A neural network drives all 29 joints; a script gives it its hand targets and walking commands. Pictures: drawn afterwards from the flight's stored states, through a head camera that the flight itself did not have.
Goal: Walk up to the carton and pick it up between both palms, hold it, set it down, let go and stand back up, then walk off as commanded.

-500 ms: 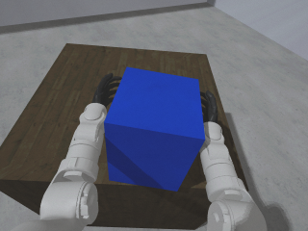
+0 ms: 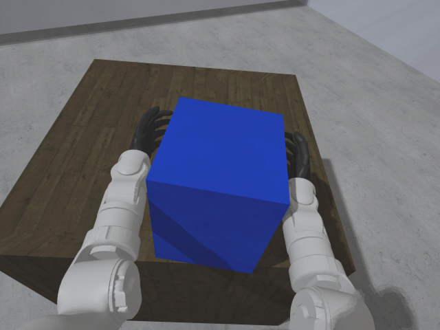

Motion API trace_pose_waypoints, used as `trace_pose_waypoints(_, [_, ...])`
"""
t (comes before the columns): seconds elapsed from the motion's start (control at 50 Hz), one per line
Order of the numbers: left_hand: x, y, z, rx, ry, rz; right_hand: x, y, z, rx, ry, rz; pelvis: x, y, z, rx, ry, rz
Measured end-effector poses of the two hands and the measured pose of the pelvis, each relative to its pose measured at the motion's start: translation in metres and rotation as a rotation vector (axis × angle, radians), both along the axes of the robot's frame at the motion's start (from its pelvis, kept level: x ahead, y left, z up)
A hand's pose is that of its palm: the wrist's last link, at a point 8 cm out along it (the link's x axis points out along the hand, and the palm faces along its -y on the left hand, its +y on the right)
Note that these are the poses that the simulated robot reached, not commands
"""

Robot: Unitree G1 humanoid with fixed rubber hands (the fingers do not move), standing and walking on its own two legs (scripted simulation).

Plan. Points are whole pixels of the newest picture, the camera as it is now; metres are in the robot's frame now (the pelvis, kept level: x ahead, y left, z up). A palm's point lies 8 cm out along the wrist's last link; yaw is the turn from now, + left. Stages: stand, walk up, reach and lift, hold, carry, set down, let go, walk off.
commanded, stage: set down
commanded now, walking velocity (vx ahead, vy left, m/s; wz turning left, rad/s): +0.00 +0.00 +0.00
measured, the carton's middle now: (217, 188) +0.37 +0.00 +0.04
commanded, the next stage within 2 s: none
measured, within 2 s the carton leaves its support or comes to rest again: rests again in 0.60 s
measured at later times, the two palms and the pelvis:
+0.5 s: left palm (140, 152) +0.41 +0.15 +0.09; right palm (294, 176) +0.37 -0.14 +0.08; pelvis +0.00 +0.00 +0.00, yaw +0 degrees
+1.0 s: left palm (141, 161) +0.41 +0.15 +0.07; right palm (294, 180) +0.37 -0.15 +0.07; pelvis +0.00 +0.00 +0.00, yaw +0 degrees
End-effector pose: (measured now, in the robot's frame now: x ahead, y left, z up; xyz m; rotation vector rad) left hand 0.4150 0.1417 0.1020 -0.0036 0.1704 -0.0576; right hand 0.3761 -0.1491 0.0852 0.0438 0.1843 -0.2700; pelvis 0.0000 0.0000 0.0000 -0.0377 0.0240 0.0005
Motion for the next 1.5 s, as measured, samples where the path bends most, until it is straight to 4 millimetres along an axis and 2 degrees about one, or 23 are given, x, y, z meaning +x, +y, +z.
trace_pose_waypoints(0.58, [-0.002,0.007,-0.011,0.013,0.006,-0.012,-0.002,0.006,-0.004,-0.013,-0.059,0.001,-0.001,0.000,0.000,0.000,-0.001,0.002])
trace_pose_waypoints(0.96, [-0.007,0.008,-0.027,0.031,0.040,-0.011,-0.005,0.005,-0.008,-0.024,-0.100,0.009,-0.004,-0.001,0.000,0.002,-0.006,0.003])
trace_pose_waypoints(1.02, [-0.008,0.007,-0.032,0.037,0.052,-0.006,-0.006,0.003,-0.015,-0.027,-0.078,0.016,-0.004,-0.001,0.000,0.002,-0.006,0.004])
trace_pose_waypoints(1.12, [-0.004,0.002,-0.039,0.123,0.054,0.000,-0.012,0.001,-0.048,-0.025,0.051,0.028,-0.003,-0.002,0.000,0.003,0.008,0.003])
trace_pose_waypoints(1.18, [0.000,-0.002,-0.042,0.141,0.037,0.003,-0.012,-0.003,-0.057,-0.036,0.080,0.015,-0.003,-0.002,-0.001,0.003,0.052,0.001])
trace_pose_waypoints(1.36, [0.000,-0.001,-0.054,0.111,0.043,-0.016,-0.007,-0.011,-0.049,-0.085,0.022,0.002,-0.008,0.004,-0.005,-0.004,0.151,-0.003])
trace_pose_waypoints(1.5, [-0.011,0.001,-0.051,0.116,0.055,-0.030,-0.021,-0.011,-0.052,-0.045,0.039,-0.022,-0.016,0.009,-0.007,-0.009,0.137,-0.003])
